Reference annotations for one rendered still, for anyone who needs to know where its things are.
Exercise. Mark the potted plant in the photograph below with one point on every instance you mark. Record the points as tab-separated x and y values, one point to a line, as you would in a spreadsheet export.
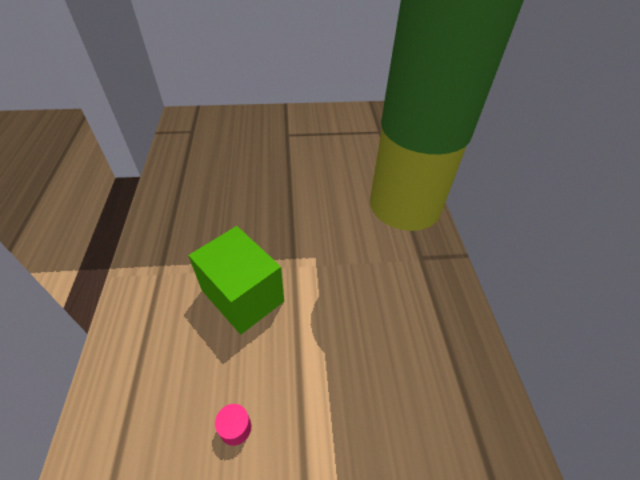
445	57

